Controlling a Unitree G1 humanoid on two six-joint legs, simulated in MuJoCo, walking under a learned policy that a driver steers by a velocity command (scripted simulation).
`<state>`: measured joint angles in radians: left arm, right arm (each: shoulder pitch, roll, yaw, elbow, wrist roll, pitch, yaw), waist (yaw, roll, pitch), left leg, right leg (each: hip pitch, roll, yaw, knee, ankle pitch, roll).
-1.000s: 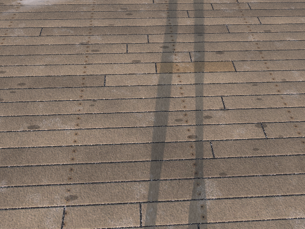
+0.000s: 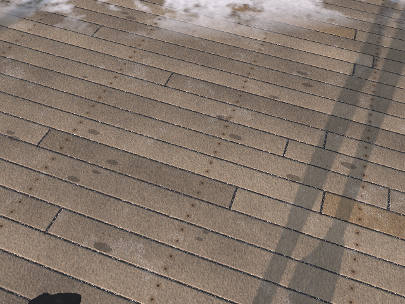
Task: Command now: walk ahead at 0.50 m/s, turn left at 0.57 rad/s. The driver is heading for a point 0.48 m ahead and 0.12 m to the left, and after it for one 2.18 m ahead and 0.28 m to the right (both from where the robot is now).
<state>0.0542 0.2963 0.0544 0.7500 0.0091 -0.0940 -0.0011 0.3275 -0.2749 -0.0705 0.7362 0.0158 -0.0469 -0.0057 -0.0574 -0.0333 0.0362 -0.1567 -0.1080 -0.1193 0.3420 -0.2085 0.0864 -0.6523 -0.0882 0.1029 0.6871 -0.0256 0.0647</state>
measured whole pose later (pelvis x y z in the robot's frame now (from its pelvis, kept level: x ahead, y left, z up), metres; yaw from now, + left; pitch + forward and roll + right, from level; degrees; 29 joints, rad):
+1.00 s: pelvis +0.35 +0.01 -0.02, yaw +15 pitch +0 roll +2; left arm 0.18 0.30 0.06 0.84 -0.01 0.06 0.01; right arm 0.08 -0.25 -0.06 0.73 -0.01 0.02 -0.04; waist 0.02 -0.01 0.05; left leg -0.32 0.03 0.15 0.49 -0.17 0.03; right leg -0.36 -0.07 -0.04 0.79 -0.40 0.03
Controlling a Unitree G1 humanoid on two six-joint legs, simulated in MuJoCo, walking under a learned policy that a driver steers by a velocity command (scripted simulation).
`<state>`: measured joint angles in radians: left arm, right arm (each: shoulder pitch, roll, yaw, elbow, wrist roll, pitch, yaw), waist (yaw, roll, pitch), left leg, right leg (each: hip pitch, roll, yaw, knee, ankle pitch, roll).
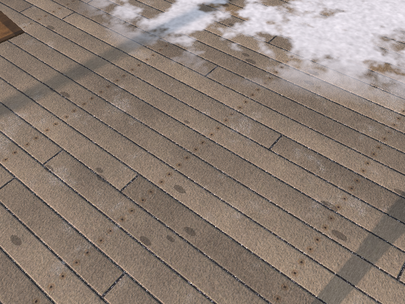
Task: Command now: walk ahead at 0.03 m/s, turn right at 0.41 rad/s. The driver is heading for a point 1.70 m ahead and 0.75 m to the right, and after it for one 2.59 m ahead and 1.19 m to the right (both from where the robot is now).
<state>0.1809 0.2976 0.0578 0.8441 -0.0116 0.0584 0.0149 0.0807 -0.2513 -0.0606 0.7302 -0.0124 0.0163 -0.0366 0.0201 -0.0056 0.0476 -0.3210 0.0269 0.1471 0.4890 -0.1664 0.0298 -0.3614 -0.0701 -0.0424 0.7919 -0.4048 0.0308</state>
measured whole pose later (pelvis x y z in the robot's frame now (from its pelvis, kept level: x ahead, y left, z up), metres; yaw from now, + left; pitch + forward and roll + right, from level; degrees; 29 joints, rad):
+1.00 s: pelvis +0.03 -0.04 +0.00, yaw -34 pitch +1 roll +1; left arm 0.20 0.30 0.06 0.68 -0.02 0.02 -0.01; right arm 0.20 -0.33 -0.08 0.83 0.02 -0.02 0.01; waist -0.03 0.03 0.03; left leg -0.23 0.10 0.09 0.62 -0.41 0.00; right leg -0.26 -0.01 -0.04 0.54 -0.30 -0.03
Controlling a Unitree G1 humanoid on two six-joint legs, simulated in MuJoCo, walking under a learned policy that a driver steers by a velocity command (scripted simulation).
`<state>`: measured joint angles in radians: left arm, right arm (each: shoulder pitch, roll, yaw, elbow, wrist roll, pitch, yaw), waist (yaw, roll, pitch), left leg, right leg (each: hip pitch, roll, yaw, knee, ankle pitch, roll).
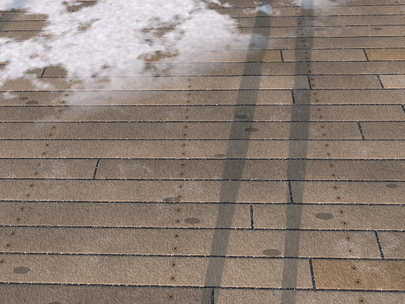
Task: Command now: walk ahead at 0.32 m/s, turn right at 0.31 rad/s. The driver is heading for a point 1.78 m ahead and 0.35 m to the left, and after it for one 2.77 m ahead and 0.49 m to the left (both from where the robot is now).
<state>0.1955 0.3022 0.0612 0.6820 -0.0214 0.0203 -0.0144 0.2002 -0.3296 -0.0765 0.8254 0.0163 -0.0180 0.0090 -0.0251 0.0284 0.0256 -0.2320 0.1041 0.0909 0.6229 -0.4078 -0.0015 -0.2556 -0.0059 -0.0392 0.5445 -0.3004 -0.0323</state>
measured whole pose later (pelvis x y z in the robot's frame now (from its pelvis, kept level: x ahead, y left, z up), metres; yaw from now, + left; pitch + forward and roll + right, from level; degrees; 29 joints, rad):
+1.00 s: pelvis +0.54 -0.05 -0.01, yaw -2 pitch +2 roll +1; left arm 0.08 0.27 0.03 0.67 -0.01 -0.09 -0.03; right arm 0.34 -0.32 -0.05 0.90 0.01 -0.04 0.00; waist -0.06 0.00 0.03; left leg -0.05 0.01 0.01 0.64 -0.49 0.01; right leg -0.50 -0.02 -0.03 0.57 -0.10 -0.05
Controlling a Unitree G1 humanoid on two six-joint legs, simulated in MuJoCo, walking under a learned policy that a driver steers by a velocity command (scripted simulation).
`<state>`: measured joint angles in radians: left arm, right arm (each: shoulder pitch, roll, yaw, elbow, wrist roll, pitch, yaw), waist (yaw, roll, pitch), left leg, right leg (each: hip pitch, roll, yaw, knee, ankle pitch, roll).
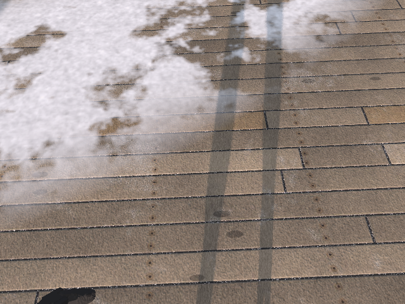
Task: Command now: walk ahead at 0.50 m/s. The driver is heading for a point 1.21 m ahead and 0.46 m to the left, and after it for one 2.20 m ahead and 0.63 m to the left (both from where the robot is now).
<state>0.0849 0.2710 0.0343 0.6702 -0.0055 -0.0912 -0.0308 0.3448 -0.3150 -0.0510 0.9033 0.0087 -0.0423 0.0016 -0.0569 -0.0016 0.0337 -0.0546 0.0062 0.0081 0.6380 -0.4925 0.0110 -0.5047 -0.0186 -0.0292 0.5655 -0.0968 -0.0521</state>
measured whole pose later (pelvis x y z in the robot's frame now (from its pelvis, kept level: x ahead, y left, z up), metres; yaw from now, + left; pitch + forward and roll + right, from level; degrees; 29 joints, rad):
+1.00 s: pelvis +0.56 +0.03 +0.01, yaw +9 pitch +2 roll +1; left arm 0.00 0.26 0.04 0.72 -0.01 -0.11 -0.03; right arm 0.42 -0.28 -0.06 0.90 0.02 -0.04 -0.02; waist -0.11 -0.04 0.02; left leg -0.01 -0.06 -0.11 0.36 -0.39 0.03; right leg -0.48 -0.02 0.05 0.44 0.00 0.01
